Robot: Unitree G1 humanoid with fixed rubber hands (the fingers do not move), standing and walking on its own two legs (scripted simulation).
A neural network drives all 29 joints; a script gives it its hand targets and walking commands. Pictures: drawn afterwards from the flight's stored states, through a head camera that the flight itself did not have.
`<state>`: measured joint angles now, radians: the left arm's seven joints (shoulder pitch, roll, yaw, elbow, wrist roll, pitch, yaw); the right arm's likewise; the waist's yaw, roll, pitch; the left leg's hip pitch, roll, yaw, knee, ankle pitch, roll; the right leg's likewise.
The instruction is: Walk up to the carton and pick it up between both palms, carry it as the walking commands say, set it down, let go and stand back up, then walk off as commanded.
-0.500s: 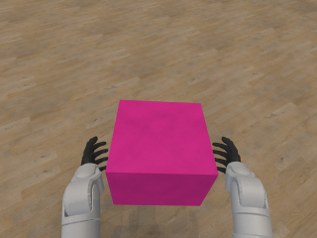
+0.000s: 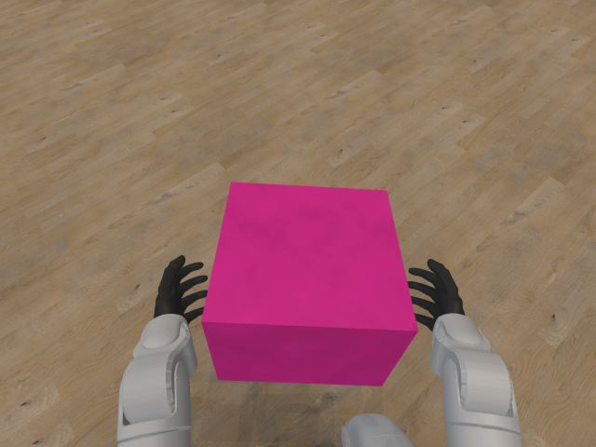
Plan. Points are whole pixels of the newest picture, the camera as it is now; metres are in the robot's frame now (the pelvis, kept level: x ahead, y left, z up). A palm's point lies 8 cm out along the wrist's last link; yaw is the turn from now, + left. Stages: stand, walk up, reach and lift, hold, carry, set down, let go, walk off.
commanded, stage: carry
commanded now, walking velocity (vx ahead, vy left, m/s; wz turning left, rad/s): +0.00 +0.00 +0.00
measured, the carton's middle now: (305, 282) +0.36 +0.00 -0.10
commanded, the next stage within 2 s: none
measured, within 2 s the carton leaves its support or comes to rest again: neither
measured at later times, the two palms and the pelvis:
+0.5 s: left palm (186, 111) +0.64 +0.21 +0.03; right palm (374, 101) +0.66 -0.14 +0.02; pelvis +0.39 +0.02 +0.00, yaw +1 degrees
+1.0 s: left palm (192, 19) +0.91 +0.22 +0.06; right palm out of the picture +0.96 -0.12 +0.06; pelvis +0.67 +0.01 +0.02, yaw +2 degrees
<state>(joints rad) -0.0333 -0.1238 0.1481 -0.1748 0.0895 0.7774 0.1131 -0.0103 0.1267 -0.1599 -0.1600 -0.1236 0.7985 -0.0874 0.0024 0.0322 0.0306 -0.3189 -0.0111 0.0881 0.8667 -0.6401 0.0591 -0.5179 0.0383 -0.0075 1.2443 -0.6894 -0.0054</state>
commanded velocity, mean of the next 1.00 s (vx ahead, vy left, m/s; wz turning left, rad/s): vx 0.00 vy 0.00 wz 0.00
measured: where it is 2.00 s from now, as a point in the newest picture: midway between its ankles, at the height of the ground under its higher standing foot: (290, 162)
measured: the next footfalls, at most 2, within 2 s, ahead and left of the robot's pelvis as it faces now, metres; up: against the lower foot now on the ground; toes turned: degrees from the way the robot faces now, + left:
right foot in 0.08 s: +0.11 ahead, -0.08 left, +0.00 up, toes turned -1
left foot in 0.36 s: +0.44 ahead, +0.08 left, +0.00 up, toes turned +7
